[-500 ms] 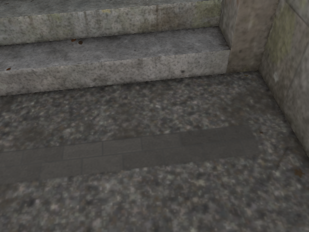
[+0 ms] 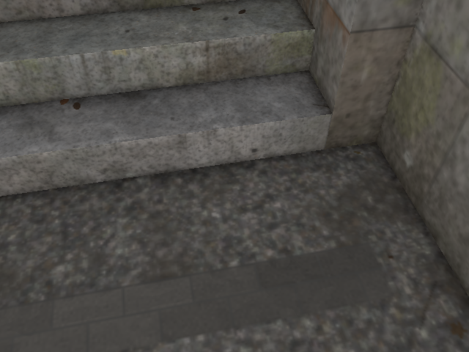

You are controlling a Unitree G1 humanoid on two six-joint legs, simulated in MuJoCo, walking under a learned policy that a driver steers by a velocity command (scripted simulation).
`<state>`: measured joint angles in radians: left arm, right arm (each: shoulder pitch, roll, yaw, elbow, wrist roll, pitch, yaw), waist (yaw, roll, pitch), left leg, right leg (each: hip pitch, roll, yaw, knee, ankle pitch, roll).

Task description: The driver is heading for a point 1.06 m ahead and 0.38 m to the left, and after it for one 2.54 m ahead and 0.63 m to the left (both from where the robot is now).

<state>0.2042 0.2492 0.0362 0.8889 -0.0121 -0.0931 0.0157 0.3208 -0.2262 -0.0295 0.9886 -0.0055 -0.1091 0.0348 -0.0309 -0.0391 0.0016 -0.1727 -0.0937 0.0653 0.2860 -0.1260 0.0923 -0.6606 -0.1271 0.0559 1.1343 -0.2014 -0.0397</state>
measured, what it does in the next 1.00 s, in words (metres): walks ahead, turning left: right foot, then left foot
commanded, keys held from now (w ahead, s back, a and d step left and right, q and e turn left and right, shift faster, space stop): w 0.26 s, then w+q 0.74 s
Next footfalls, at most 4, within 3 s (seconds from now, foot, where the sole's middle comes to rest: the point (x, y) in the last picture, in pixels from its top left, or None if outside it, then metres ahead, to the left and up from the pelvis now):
0.30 right None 0.34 -0.17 -0.78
0.86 left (201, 324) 0.60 0.11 -0.78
1.38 right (215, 231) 0.93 0.06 -0.78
1.88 left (120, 234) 0.93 0.39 -0.78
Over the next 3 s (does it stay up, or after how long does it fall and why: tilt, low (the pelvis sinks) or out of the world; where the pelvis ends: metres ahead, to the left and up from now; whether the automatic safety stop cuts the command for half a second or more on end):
stays up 0.86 0.32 0.00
